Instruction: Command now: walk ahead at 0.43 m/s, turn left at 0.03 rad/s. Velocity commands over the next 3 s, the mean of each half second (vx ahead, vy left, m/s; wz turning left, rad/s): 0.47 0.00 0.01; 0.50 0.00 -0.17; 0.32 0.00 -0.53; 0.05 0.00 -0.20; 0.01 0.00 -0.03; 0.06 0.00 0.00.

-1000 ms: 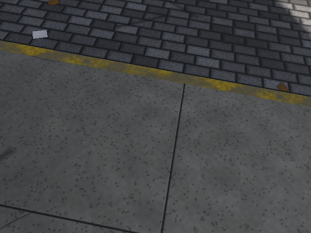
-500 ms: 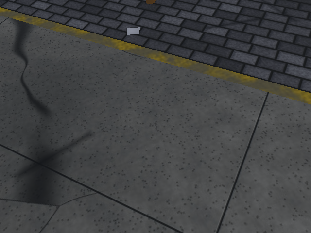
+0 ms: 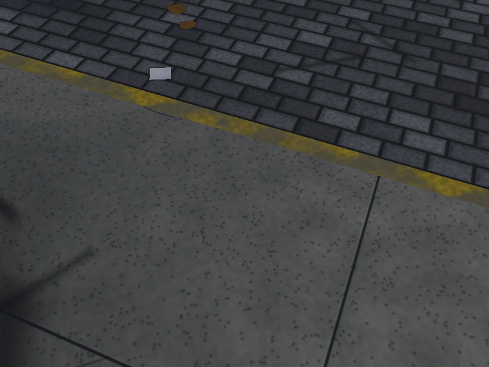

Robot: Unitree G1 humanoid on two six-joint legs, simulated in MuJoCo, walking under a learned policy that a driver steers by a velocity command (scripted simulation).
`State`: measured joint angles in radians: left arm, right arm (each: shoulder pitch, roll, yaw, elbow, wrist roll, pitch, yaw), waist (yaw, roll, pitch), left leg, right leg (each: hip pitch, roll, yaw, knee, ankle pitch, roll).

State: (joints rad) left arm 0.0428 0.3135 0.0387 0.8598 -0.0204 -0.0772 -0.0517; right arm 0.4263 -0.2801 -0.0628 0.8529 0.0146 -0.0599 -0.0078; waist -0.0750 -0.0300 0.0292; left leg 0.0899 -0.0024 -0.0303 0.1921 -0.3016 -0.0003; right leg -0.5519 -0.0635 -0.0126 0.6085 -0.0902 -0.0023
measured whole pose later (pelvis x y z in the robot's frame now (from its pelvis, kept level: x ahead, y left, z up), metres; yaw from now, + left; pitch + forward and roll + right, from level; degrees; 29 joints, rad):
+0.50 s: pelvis +0.26 -0.05 +0.00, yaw +0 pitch +1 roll -2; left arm 0.34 0.28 0.03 0.94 -0.01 -0.08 -0.01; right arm 0.11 -0.28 -0.05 0.74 0.01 -0.08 0.01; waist 0.08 0.04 0.03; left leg -0.66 0.12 -0.02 0.61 0.09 -0.01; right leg 0.04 0.08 -0.05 0.17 -0.24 -0.07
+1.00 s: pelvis +0.56 -0.01 +0.00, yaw -8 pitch +0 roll +3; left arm 0.16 0.29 0.05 0.83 -0.02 -0.04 -0.02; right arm 0.30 -0.27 -0.06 0.86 -0.01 -0.11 0.00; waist -0.05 -0.04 0.03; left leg 0.01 -0.06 0.18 0.20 -0.22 0.05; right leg -0.69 -0.12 0.07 0.77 0.04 0.00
